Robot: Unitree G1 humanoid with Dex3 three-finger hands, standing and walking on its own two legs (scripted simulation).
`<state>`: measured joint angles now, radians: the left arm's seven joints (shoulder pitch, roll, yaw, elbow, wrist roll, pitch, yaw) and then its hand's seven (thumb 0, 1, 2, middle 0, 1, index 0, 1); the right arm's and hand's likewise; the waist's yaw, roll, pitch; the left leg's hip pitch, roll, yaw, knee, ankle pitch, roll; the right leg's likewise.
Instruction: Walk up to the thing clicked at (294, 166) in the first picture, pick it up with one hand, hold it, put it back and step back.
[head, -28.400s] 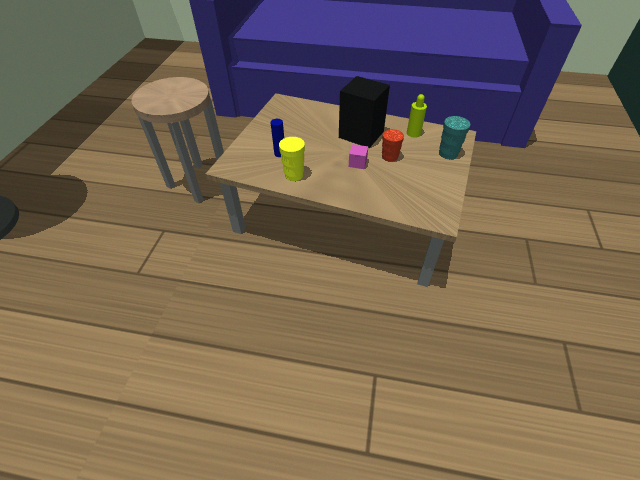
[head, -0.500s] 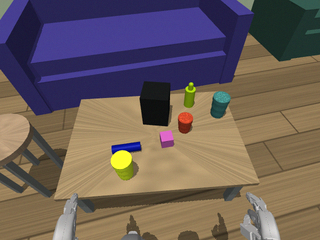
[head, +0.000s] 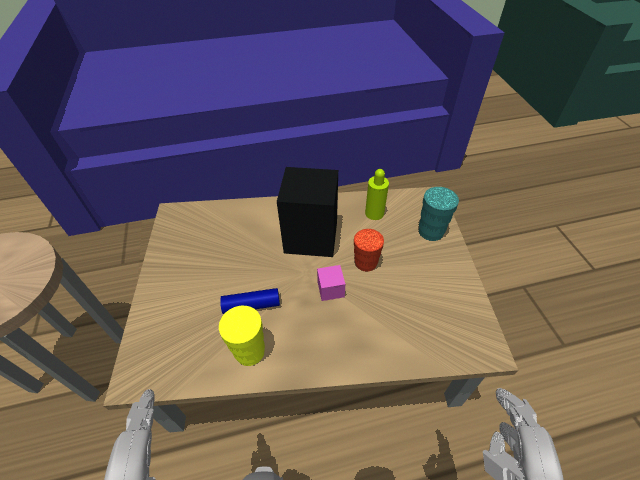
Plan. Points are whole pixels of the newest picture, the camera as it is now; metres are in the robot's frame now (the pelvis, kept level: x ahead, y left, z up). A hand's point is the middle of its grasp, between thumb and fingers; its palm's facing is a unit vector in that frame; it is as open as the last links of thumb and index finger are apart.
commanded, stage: home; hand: left
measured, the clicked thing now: (245, 338) +0.46 +0.18 -0.31
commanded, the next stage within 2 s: stand in 0.32 s
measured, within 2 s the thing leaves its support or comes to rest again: neither
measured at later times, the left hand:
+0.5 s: hand (178, 469) +0.17 +0.19 -0.06, palm faces +0.07 -0.94 -0.32, open 17.5 cm
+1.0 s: hand out of the picture +0.06 +0.27 -0.12, palm faces +0.00 -0.93 -0.36, open 7.9 cm
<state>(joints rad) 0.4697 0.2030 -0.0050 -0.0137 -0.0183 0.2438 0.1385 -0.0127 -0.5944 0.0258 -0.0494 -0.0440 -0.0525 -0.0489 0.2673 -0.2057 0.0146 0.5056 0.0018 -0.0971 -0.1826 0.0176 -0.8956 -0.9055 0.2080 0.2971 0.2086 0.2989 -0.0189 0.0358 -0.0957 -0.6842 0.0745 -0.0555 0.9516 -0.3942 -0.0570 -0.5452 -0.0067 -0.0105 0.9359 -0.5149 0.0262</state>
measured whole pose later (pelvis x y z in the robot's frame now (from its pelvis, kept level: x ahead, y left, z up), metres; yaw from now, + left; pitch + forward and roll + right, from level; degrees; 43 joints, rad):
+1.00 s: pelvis +0.01 +0.02 +0.04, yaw +1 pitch -2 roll -1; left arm 0.25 0.34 0.02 0.92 0.03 0.00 0.03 0.00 0.78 0.88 -0.20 -0.29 -0.20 -0.30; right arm 0.19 -0.31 -0.04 0.97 -0.04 0.00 0.00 0.01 -0.90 -0.90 0.21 0.30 0.21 0.30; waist 0.01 0.00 0.06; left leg -0.36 0.04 -0.02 0.68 -0.30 -0.02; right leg -0.22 -0.05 0.00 0.65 -0.40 0.05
